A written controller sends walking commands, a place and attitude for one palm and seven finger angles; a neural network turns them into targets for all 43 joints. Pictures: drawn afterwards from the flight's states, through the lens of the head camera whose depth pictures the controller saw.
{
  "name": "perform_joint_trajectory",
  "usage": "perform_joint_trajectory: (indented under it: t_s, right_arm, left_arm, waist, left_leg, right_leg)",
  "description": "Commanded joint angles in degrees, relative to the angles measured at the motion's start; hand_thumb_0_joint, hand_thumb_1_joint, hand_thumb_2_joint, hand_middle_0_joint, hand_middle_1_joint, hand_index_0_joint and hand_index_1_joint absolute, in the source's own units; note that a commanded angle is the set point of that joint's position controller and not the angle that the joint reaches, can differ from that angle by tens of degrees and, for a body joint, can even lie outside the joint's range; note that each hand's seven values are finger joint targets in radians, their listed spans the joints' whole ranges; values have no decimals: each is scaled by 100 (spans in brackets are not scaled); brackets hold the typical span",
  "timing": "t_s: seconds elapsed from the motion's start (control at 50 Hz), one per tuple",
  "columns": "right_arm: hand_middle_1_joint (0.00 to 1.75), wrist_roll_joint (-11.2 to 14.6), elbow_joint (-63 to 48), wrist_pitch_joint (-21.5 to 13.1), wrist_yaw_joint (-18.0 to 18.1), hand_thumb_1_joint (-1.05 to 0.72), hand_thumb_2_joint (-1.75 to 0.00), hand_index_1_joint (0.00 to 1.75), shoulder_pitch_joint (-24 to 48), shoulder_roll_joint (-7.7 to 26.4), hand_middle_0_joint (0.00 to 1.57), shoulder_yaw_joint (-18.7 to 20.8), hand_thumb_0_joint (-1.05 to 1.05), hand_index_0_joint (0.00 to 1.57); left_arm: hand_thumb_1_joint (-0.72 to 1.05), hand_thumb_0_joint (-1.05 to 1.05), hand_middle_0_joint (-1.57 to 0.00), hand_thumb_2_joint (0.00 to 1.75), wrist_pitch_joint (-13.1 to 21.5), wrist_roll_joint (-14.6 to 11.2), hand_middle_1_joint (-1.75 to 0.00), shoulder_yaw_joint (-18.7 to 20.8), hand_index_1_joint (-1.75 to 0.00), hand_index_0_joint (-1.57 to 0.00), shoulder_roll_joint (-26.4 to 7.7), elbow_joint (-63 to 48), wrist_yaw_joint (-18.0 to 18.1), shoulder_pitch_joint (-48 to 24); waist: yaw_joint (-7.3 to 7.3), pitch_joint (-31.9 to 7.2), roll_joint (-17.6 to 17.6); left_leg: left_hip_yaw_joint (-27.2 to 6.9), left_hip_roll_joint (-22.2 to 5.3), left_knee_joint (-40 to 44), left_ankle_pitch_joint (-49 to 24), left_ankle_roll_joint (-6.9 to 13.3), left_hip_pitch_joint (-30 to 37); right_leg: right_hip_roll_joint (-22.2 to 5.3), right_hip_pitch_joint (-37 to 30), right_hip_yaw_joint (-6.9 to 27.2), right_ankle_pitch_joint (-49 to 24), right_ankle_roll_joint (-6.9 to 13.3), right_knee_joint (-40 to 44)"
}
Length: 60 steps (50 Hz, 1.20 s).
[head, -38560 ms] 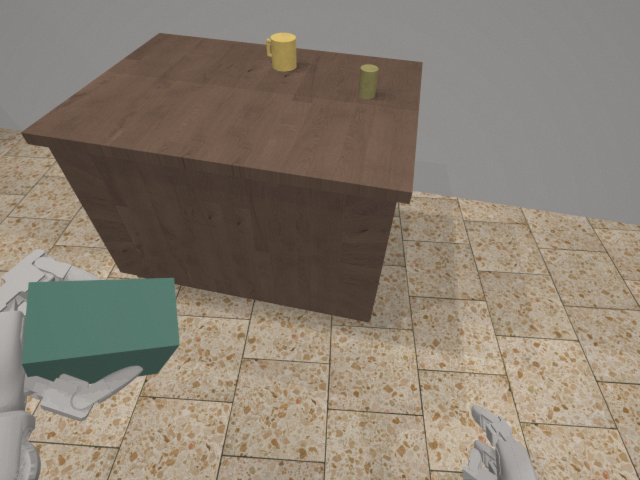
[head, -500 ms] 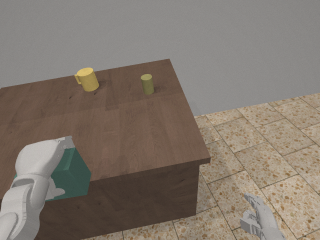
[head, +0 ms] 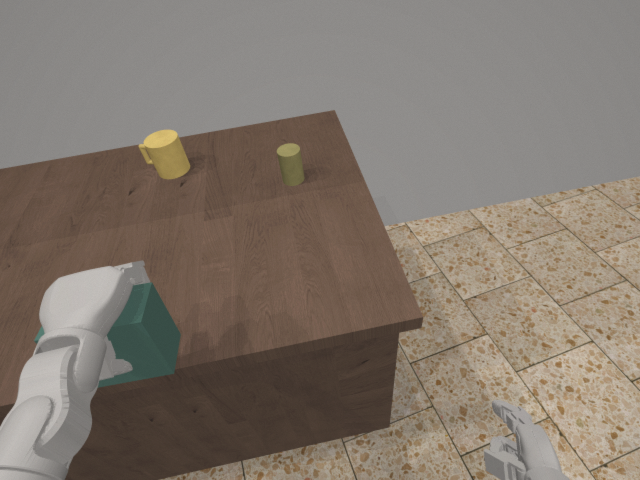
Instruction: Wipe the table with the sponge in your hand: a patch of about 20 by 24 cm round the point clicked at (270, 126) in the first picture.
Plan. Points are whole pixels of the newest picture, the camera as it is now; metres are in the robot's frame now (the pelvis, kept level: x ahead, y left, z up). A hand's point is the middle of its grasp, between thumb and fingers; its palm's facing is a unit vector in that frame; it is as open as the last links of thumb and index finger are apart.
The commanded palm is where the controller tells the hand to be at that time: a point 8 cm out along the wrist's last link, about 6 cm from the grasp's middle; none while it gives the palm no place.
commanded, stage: move the sponge above the wiping area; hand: left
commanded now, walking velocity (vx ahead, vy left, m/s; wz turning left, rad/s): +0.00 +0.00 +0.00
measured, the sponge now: (122, 345) +0.25 +0.30 +0.04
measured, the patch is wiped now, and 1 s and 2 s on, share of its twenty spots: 0.00 0.00 0.00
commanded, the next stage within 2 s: lower the sponge onto the table in 1.70 s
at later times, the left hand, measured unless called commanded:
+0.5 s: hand (112, 304) +0.29 +0.32 +0.07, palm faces -0.08 -0.03 -1.00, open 10.4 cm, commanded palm +0.27 +0.33 +0.13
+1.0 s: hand (108, 294) +0.31 +0.35 +0.06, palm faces -0.12 -0.01 -0.99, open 10.4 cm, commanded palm +0.31 +0.35 +0.12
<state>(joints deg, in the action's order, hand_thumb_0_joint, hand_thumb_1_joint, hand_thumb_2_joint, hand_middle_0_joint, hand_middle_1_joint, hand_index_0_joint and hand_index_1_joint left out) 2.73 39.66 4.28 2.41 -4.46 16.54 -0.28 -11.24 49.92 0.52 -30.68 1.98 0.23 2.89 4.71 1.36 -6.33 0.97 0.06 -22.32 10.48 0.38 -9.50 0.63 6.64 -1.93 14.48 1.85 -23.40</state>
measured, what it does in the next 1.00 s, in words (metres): stands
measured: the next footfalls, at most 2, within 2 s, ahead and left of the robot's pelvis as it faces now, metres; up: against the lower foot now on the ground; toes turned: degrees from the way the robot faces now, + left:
none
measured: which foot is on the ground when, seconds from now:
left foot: down 0.00-1.00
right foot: down 0.00-1.00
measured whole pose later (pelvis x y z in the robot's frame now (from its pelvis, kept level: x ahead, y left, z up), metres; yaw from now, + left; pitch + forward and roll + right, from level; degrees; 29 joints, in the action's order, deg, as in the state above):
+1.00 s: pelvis +0.01 +0.01 -0.01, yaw +1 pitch +3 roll +0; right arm 3.5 41.3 5.3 2.8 -9.8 16.9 2.2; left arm -0.3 53.8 5.1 -34.8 27.1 2.3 -12.3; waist 2.4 -0.7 -4.2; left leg 0.3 0.2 -28.0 13.2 1.0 -17.8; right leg 0.5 13.7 -2.5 16.2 1.3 -26.9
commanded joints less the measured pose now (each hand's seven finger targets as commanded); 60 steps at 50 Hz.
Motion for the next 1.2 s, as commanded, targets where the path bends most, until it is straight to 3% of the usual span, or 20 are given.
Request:
perform_joint_trajectory:
  t_s: [0.0,0.08,0.12,0.14,0.22,0.32,0.34,0.42,0.44,0.52,0.54,0.62,0.64,0.82,0.84,0.92,0.94,1.02,1.04,1.18]
  right_arm:
    - [30,-52,-868,-318,57,-90,-90,30,892,619,20,263,0,20]
    - [30,-57,-867,-317,48,-90,-90,30,818,574,20,278,0,20]
    - [30,-51,-821,-269,43,-90,-90,30,884,640,20,246,0,20]
    - [30,-19,-845,-281,35,-90,-90,30,846,554,20,231,0,20]
    - [30,-27,-781,-204,79,-90,-90,30,839,684,20,250,0,20]
    - [30,-25,-778,-179,93,-90,-90,30,718,697,20,267,0,20]
    - [30,-3,-813,-192,85,-90,-90,30,674,618,20,263,0,20]
    - [30,-9,-754,-183,77,-90,-90,30,557,712,20,322,0,20]
    - [30,2,-783,-201,77,-90,-90,30,477,644,20,321,0,20]
    - [30,2,-678,-162,102,-90,-90,30,392,766,20,366,0,20]
    - [30,19,-709,-174,109,-90,-90,30,345,687,20,369,0,20]
    - [30,7,-667,-178,96,-90,-90,30,273,766,20,430,0,20]
    - [30,15,-695,-190,90,-90,-90,30,243,690,20,423,0,20]
    - [30,49,-606,-105,85,-90,-90,30,122,828,20,449,0,20]
    - [30,49,-629,-126,83,-90,-90,30,44,753,20,457,0,20]
    - [30,37,-554,-119,88,-90,-90,30,-63,828,20,499,0,20]
    - [30,48,-552,-129,84,-90,-90,30,-118,770,20,502,0,20]
    - [30,35,-464,-90,85,-90,-90,30,-203,864,20,518,0,20]
    - [30,51,-484,-97,78,-90,-90,30,-247,786,20,522,0,20]
    - [30,47,-505,-53,37,-90,-90,30,-358,825,20,542,0,20]
  left_arm:
    - [10,0,-120,130,195,178,-160,1010,-160,-120,-1657,-1086,328,-1661]
    - [10,0,-120,130,273,165,-160,886,-160,-120,-1451,-1021,384,-1611]
    - [10,0,-120,130,175,256,-160,1137,-160,-120,-1810,-824,397,-1782]
    - [10,0,-120,130,179,242,-160,745,-160,-120,-1380,-779,381,-1985]
    - [10,0,-120,130,116,264,-160,1269,-160,-120,-2028,-350,379,-2012]
    - [10,0,-120,130,286,266,-160,1332,-160,-120,-2158,-121,289,-2186]
    - [10,0,-120,130,357,236,-160,1010,-160,-120,-1770,-129,260,-2228]
    - [10,0,-120,130,501,262,-160,1212,-160,-120,-2047,-6,261,-2375]
    - [10,0,-120,130,539,222,-160,939,-160,-120,-1693,96,266,-2366]
    - [10,0,-120,130,658,327,-160,1481,-160,-120,-2384,444,356,-2650]
    - [10,0,-120,130,716,278,-160,1211,-160,-120,-2038,493,371,-2660]
    - [10,0,-120,130,884,351,-160,1610,-160,-120,-2491,521,484,-2733]
    - [10,0,-120,130,917,309,-160,1270,-160,-120,-2082,502,497,-2728]
    - [10,0,-120,130,902,380,-160,1515,-160,-120,-2539,1117,467,-3003]
    - [10,0,-120,130,970,340,-160,1172,-160,-120,-2148,1070,466,-3061]
    - [10,0,-120,130,1123,439,-160,1355,-160,-120,-2436,1300,493,-3387]
    - [10,0,-120,130,1174,424,-160,1064,-160,-120,-2125,1302,517,-3542]
    - [10,0,-120,130,1197,575,-160,1411,-160,-120,-2599,1676,633,-3869]
    - [10,0,-120,130,1220,566,-160,1101,-160,-120,-2243,1692,667,-3984]
    - [10,0,-120,130,1199,654,-160,1270,-160,-120,-2472,2018,788,-3998]
  waist:
    - [-7,-1275,294]
    - [-29,-1334,236]
    - [11,-1224,115]
    - [-98,-1249,200]
    - [-2,-1268,320]
    - [-29,-1422,260]
    - [-113,-1453,318]
    - [-118,-1414,174]
    - [-169,-1402,271]
    - [-109,-1431,264]
    - [-171,-1460,341]
    - [-84,-1762,120]
    - [-160,-1782,110]
    - [-191,-1639,203]
    - [-276,-1682,113]
    - [-267,-1644,137]
    - [-366,-1649,163]
    - [-283,-1733,98]
    - [-366,-1776,114]
    - [-260,-2215,-53]
  left_leg:
    - [-67,213,74,-1236,256,553]
    - [-75,197,16,-1472,256,585]
    - [-115,227,52,-1312,224,477]
    - [-65,201,24,-1333,227,480]
    - [-65,250,27,-1229,248,377]
    - [-69,270,-65,-1354,267,368]
    - [-35,264,-99,-1406,279,361]
    - [-70,253,-144,-1384,275,378]
    - [-53,244,-155,-1396,287,347]
    - [-60,264,-190,-1264,288,187]
    - [-20,262,-207,-1244,305,171]
    - [-72,257,-313,-1500,301,220]
    - [-55,245,-319,-1530,303,238]
    - [-60,256,-354,-1316,317,-18]
    - [-48,241,-369,-1351,324,76]
    - [-110,217,-401,-1184,325,68]
    - [-111,215,-407,-1127,327,104]
    - [-145,198,-418,-1077,296,0]
    - [-141,198,-430,-1094,295,37]
    - [-162,174,-509,-1396,275,68]
  right_leg:
    - [132,-77,197,-1313,119,339]
    - [127,-95,153,-1546,122,258]
    - [177,-15,260,-1374,167,311]
    - [130,16,131,-1398,133,249]
    - [154,-80,267,-1417,148,315]
    - [144,-119,251,-1624,142,257]
    - [114,-124,155,-1692,109,200]
    - [163,78,209,-1614,138,220]
    - [128,75,125,-1629,110,166]
    - [151,107,219,-1552,143,169]
    - [117,82,156,-1566,101,125]
    - [151,39,229,-1779,158,42]
    - [122,42,157,-1804,124,-8]
    - [139,229,197,-1682,134,8]
    - [125,264,136,-1662,109,-34]
    - [167,550,159,-1393,148,4]
    - [160,607,118,-1303,120,-33]
    - [178,718,145,-1203,172,-60]
    - [164,716,101,-1193,146,-116]
    - [157,516,116,-1437,181,-199]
